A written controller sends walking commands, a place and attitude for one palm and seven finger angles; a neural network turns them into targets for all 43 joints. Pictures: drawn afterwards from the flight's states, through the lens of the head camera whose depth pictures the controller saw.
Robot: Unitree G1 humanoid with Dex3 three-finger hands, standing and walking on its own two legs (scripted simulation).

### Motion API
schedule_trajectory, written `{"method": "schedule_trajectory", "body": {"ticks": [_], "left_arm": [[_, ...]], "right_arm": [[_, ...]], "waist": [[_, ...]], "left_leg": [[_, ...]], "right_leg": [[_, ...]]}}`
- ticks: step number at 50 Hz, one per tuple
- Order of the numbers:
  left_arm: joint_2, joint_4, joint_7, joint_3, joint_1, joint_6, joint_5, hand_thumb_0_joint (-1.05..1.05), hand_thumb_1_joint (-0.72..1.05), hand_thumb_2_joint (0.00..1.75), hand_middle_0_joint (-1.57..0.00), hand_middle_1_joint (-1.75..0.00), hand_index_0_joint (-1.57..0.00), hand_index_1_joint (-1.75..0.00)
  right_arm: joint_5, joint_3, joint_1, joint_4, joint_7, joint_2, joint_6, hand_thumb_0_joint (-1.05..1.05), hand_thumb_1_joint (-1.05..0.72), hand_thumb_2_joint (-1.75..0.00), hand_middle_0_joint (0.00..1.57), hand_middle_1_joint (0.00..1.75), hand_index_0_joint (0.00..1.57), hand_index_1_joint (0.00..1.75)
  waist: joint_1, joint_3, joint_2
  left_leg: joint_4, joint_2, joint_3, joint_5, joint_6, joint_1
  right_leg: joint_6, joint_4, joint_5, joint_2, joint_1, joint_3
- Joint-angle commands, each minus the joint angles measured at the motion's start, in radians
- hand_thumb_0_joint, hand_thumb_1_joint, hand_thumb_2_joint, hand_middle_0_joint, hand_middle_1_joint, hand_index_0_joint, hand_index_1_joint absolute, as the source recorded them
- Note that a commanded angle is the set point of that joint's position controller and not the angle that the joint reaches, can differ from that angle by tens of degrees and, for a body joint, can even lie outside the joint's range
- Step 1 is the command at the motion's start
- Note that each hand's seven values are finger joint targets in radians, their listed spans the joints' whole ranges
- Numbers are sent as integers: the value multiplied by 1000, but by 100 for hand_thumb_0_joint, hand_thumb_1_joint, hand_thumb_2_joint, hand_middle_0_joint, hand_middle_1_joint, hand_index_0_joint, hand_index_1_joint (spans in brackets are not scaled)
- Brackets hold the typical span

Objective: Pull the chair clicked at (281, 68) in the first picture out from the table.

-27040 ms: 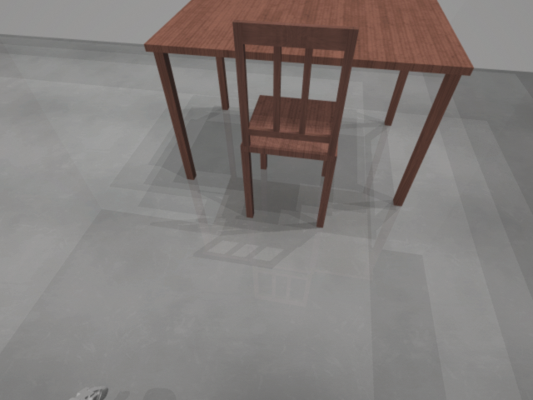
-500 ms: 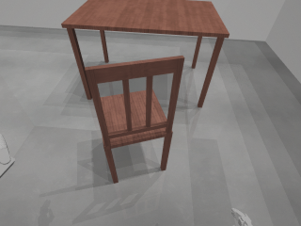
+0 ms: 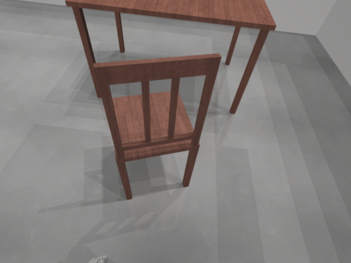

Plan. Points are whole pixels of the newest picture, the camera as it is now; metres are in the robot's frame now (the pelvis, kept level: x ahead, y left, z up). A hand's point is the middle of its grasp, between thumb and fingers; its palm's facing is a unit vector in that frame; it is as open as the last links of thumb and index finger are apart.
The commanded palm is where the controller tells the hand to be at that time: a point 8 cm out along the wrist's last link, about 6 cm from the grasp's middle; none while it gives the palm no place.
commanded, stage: let the arm hang, fingers relaxed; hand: left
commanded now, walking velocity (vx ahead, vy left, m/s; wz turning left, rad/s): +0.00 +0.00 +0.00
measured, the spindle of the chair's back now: (146, 115) +0.59 +0.12 -0.08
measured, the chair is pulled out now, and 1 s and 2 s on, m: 0.56 0.56 0.56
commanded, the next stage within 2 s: look to check the result in 0.80 s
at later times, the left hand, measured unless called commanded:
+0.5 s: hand out of the picture -0.02 +0.16 -0.16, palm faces +0.02 -0.98 -0.20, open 7.4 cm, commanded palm none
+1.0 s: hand out of the picture -0.02 +0.13 -0.17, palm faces +0.03 -0.99 -0.17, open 7.4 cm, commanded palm none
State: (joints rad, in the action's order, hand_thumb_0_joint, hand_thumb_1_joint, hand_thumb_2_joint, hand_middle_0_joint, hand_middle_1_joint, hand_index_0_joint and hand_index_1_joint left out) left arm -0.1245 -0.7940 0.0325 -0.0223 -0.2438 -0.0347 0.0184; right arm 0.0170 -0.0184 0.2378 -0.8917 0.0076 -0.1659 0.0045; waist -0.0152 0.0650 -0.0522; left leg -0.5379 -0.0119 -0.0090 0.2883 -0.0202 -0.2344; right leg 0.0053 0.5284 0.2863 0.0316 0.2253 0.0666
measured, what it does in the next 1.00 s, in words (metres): stands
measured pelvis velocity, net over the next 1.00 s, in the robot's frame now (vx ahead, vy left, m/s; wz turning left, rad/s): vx -0.01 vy -0.02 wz -0.02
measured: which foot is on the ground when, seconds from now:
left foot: down 0.00-1.00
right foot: down 0.00-1.00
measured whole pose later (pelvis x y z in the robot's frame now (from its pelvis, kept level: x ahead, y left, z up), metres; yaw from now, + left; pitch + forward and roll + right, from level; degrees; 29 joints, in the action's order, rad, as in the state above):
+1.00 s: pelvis -0.01 -0.02 +0.01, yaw -1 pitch -2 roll +0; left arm -0.11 -1.09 0.04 0.01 -0.32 0.00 0.00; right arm 0.01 0.00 0.36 -1.10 0.04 -0.10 0.00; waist 0.00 0.05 0.01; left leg -0.45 0.02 -0.02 0.24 0.01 -0.19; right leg -0.03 0.46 0.24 0.00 0.19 0.06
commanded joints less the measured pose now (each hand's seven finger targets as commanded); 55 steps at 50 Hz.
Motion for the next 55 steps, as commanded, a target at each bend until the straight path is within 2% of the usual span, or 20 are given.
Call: {"method": "schedule_trajectory", "body": {"ticks": [1,2,4,5,7,8,12,17,19,22,28,33,42,43,46,48,49,50,55], "left_arm": [[-149,-32,2,-23,-78,28,-33,0,90,90,-20,-30,-20,-30],[-147,-52,1,-18,-77,29,-29,0,90,90,-20,-30,-20,-30],[-143,-86,0,-10,-61,28,-29,0,90,90,-20,-30,-20,-30],[-142,-102,-1,-7,-62,29,-27,0,90,90,-20,-30,-20,-30],[-142,-134,-2,-2,-65,28,-25,0,90,90,-20,-30,-20,-30],[-144,-148,-2,1,-72,27,-24,0,90,90,-20,-30,-20,-30],[-142,-195,-1,7,-91,28,-23,0,90,90,-20,-30,-20,-30],[-128,-234,2,13,-115,31,-23,0,90,90,-20,-30,-20,-30],[-124,-243,4,14,-124,30,-23,0,90,90,-20,-30,-20,-30],[-113,-254,6,16,-139,32,-25,0,90,90,-20,-30,-20,-30],[-94,-268,9,15,-165,35,-27,0,90,90,-20,-30,-20,-30],[-82,-272,10,13,-166,40,-28,0,90,90,-20,-30,-20,-30],[-68,-276,11,12,-173,42,-26,0,90,90,-20,-30,-20,-30],[-68,-276,11,12,-166,42,-27,0,90,90,-20,-30,-20,-30],[-66,-274,11,10,-167,41,-26,0,90,90,-20,-30,-20,-30],[-69,-274,11,10,-164,41,-26,0,90,90,-20,-30,-20,-30],[-69,-272,11,9,-165,40,-26,0,90,90,-20,-30,-20,-30],[-72,-271,11,8,-162,39,-26,0,90,90,-20,-30,-20,-30],[-72,-266,11,7,-157,41,-26,0,90,90,-20,-30,-20,-30]], "right_arm": [[6,41,54,6,19,-99,16,0,-90,-90,20,30,20,30],[3,39,65,-8,20,-94,14,0,-90,-90,20,30,20,30],[1,42,95,-29,23,-94,9,0,-90,-90,20,30,20,30],[-1,42,108,-42,22,-95,9,0,-90,-90,20,30,20,30],[-2,40,127,-62,23,-92,8,0,-90,-90,20,30,20,30],[-3,38,129,-69,23,-92,7,0,-90,-90,20,30,20,30],[-4,34,158,-100,23,-86,7,0,-90,-90,20,30,20,30],[-5,31,185,-134,24,-68,5,0,-90,-90,20,30,20,30],[-4,30,190,-144,23,-62,4,0,-90,-90,20,30,20,30],[-5,29,198,-155,24,-48,5,0,-90,-90,20,30,20,30],[-6,29,197,-168,25,-30,4,0,-90,-90,20,30,20,30],[-5,31,206,-177,27,-10,4,0,-90,-90,20,30,20,30],[-5,30,209,-189,31,1,9,0,-90,-90,20,30,20,30],[-6,30,213,-189,32,2,8,0,-90,-90,20,30,20,30],[-5,31,210,-192,32,3,8,0,-90,-90,20,30,20,30],[-5,31,218,-192,32,3,6,0,-90,-90,20,30,20,30],[-5,32,215,-192,31,0,6,0,-90,-90,20,30,20,30],[-4,31,215,-192,31,2,5,0,-90,-90,20,30,20,30],[-5,32,218,-193,31,3,8,0,-90,-90,20,30,20,30]], "waist": [[18,-134,244],[19,-127,234],[15,-79,135],[16,-70,110],[16,-41,93],[19,-18,105],[18,-9,51],[13,16,13],[13,36,47],[13,42,27],[16,64,49],[13,62,39],[13,37,70],[12,49,54],[13,50,67],[13,54,45],[13,50,57],[13,50,43],[13,36,43]], "left_leg": [[115,97,87,-318,-24,63],[125,100,91,-306,-25,61],[133,107,99,-286,-27,40],[141,108,101,-268,-27,35],[157,107,100,-225,-27,25],[168,107,96,-201,-29,13],[179,106,92,-150,-30,19],[184,102,78,-107,-29,26],[191,101,79,-82,-29,12],[189,100,76,-78,-29,13],[184,97,66,-40,-27,3],[169,92,57,-67,-22,8],[159,98,56,-116,-20,26],[163,99,58,-113,-20,17],[163,99,55,-109,-18,22],[165,100,55,-96,-18,9],[162,97,55,-98,-17,11],[162,96,55,-92,-16,9],[160,99,58,-124,-17,16]], "right_leg": [[-49,-111,-212,69,-107,-69],[-49,-116,-205,66,-107,-67],[-49,-137,-203,67,-103,-59],[-49,-144,-191,69,-101,-62],[-51,-156,-165,72,-90,-67],[-52,-162,-147,70,-81,-66],[-51,-172,-113,75,-68,-79],[-53,-187,-70,76,-29,-92],[-55,-187,-48,72,-14,-93],[-55,-186,-47,72,0,-100],[-58,-194,-20,68,30,-107],[-62,-197,-25,69,36,-112],[-64,-189,-75,73,16,-116],[-65,-193,-72,68,14,-109],[-65,-192,-70,71,18,-113],[-65,-199,-56,68,9,-108],[-65,-198,-54,70,10,-116],[-65,-199,-45,73,9,-113],[-65,-192,-75,73,-4,-108]]}}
